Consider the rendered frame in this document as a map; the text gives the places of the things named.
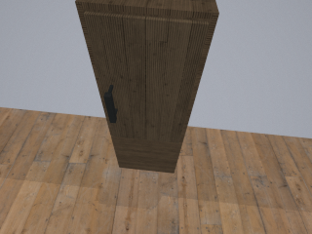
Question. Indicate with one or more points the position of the handle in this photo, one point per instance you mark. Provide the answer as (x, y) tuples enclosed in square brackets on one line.
[(110, 107)]

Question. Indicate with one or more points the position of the cupboard door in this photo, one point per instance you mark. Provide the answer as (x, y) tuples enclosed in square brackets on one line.
[(152, 64)]

